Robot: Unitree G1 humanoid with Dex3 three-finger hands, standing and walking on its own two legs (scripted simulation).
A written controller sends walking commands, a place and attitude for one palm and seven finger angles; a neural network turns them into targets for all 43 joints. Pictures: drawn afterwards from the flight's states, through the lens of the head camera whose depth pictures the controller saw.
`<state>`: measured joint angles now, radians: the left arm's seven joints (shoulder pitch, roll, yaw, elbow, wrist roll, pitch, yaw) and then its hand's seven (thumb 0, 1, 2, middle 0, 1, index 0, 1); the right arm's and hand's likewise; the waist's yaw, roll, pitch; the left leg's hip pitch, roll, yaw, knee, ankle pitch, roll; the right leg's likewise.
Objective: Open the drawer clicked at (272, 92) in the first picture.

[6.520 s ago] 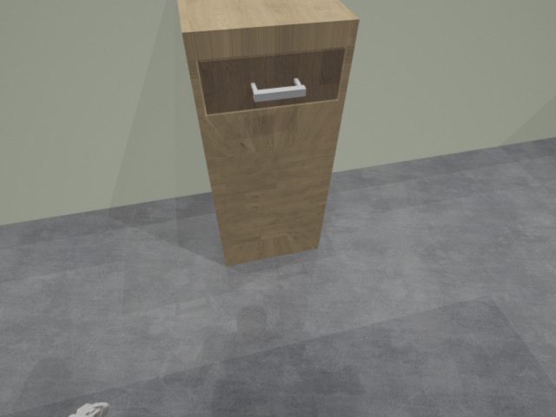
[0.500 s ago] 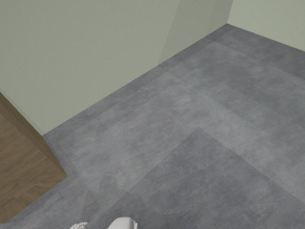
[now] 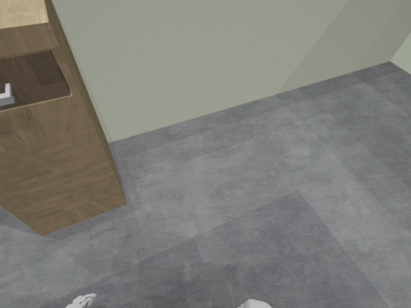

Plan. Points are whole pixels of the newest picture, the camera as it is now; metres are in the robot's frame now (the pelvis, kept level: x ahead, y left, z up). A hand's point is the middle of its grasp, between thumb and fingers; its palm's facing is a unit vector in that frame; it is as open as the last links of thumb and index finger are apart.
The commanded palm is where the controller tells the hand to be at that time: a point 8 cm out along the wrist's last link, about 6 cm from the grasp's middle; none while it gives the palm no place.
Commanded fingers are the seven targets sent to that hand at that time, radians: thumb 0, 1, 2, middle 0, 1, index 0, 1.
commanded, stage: turn to face it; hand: left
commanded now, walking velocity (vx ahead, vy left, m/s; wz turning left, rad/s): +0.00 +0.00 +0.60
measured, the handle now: out of the picture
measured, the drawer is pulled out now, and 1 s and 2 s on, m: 0.00 0.00 0.00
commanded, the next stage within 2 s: take the last steps up to it in 0.66 s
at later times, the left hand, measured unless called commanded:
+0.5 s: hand out of the picture +0.00 +0.17 -0.15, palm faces +0.33 -0.90 -0.28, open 7.4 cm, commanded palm none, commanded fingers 0.00 0.90 0.90 -0.20 -0.30 -0.20 -0.30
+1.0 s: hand out of the picture -0.07 +0.20 -0.17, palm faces +0.46 -0.86 -0.21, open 7.4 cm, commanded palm none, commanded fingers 0.00 0.90 0.90 -0.20 -0.30 -0.20 -0.30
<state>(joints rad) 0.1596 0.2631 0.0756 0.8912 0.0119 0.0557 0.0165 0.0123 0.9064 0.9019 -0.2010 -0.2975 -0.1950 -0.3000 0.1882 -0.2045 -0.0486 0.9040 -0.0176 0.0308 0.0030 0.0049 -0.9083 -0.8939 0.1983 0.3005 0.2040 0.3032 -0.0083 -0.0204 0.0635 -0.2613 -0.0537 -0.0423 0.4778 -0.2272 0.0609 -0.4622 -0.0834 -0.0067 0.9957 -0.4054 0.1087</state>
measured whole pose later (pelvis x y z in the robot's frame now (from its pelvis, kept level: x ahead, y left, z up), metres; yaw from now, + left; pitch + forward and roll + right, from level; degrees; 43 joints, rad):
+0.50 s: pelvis -0.01 -0.04 +0.00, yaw +19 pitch -1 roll +2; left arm 0.24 0.19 0.03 0.90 0.03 0.01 0.02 0.01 0.90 0.90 -0.21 -0.30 -0.20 -0.30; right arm 0.20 -0.27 -0.09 0.95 -0.02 0.09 0.02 0.01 -0.91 -0.89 0.19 0.30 0.20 0.30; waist -0.01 0.01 0.07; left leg -0.44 0.03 0.01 0.99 -0.43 -0.08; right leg -0.18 -0.13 -0.18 0.52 -0.31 0.01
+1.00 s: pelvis -0.02 +0.01 +0.00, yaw +26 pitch -1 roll +0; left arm 0.27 0.20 0.04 1.01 0.03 0.04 0.00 0.01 0.91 0.90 -0.20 -0.30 -0.19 -0.30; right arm 0.23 -0.17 -0.04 0.98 -0.02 0.00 -0.01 -0.01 -0.93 -0.89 0.20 0.30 0.21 0.30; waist 0.00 0.00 0.01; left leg -0.17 -0.03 0.03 0.42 -0.23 0.05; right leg -0.35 -0.08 -0.07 0.82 -0.43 0.06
